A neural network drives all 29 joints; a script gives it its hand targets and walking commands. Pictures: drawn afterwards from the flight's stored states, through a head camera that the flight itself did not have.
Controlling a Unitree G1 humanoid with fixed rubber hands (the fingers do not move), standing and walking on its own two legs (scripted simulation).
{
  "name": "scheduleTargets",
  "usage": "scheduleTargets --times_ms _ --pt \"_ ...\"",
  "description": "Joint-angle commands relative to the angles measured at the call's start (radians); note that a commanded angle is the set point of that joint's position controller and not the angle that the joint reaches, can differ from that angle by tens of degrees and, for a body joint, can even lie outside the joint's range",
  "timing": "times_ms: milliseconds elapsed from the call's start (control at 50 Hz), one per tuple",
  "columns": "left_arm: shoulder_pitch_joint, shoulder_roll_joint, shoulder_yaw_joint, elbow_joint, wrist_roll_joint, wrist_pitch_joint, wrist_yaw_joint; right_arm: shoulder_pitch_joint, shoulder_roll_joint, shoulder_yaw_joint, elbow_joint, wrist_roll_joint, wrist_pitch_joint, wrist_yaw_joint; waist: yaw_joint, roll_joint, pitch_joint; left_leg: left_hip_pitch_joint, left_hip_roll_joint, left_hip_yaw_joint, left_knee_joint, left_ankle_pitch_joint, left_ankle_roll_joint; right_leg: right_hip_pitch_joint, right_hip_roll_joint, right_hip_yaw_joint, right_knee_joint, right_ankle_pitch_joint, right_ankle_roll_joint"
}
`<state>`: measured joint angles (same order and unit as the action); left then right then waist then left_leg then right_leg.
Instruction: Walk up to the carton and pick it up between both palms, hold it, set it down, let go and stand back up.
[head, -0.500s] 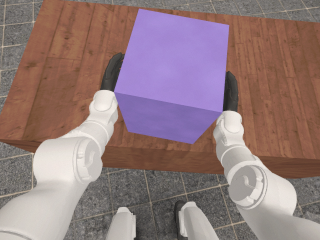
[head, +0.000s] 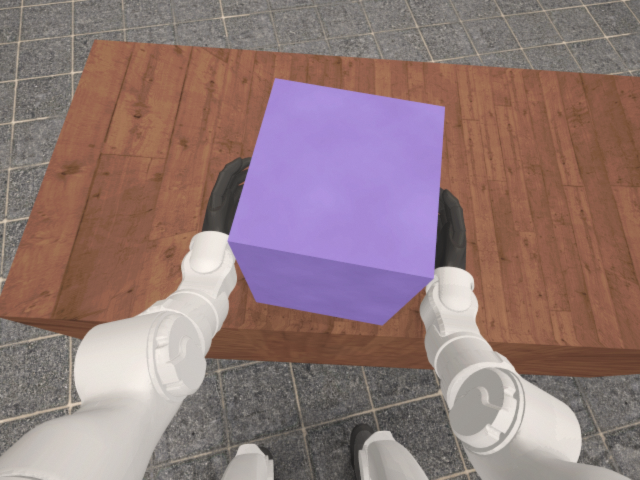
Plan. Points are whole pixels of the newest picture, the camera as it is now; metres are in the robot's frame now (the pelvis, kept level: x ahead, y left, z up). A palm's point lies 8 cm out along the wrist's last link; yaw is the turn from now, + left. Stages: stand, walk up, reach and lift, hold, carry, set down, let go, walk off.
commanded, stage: reach and lift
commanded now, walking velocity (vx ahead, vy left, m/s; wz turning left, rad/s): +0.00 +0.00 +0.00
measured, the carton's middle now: (336, 219) +0.45 -0.04 -0.05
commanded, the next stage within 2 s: none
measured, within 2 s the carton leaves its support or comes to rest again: leaves its support in 1.98 s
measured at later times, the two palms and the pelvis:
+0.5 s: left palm (222, 220) +0.45 +0.11 -0.03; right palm (446, 254) +0.39 -0.18 -0.04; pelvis -0.01 -0.01 +0.00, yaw +0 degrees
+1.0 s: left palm (222, 221) +0.45 +0.11 -0.03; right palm (446, 257) +0.39 -0.18 -0.04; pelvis -0.01 +0.00 +0.00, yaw +0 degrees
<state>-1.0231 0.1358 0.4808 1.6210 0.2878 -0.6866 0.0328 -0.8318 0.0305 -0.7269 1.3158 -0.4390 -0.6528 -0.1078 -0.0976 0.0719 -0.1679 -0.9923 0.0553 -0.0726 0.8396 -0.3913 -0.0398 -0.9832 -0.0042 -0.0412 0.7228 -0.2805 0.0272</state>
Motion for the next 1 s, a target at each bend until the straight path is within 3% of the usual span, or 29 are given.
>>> scheduleTargets --times_ms 0,480,740,980 --pt "-0.373 -0.480 -0.132 0.049 0.119 0.026 -0.088 -0.374 0.521 0.251 0.187 -0.165 0.007 0.172 -0.034 0.067 -0.619 0.395 -0.027 0.106 -0.021 0.596 -0.052 0.385 0.028 -0.096 -0.014 0.562 -0.043" --pt "-0.358 -0.523 -0.155 0.075 0.118 0.034 -0.099 -0.375 0.554 0.264 0.191 -0.159 0.008 0.163 -0.027 0.047 -0.655 0.315 -0.037 0.119 -0.071 0.488 -0.032 0.461 0.025 -0.087 -0.036 0.539 -0.044" --pt "-0.374 -0.527 -0.169 0.080 0.100 0.009 -0.099 -0.412 0.542 0.279 0.224 -0.145 -0.030 0.157 -0.014 0.059 -0.646 0.305 -0.034 0.115 -0.034 0.542 -0.036 0.432 0.034 -0.090 -0.009 0.560 -0.053" --pt "-0.369 -0.577 -0.251 0.071 0.048 -0.049 -0.093 -0.434 0.521 0.346 0.225 -0.133 -0.112 0.151 -0.014 0.052 -0.754 0.322 -0.035 0.110 -0.010 0.632 -0.050 0.443 0.053 -0.098 0.003 0.649 -0.053"
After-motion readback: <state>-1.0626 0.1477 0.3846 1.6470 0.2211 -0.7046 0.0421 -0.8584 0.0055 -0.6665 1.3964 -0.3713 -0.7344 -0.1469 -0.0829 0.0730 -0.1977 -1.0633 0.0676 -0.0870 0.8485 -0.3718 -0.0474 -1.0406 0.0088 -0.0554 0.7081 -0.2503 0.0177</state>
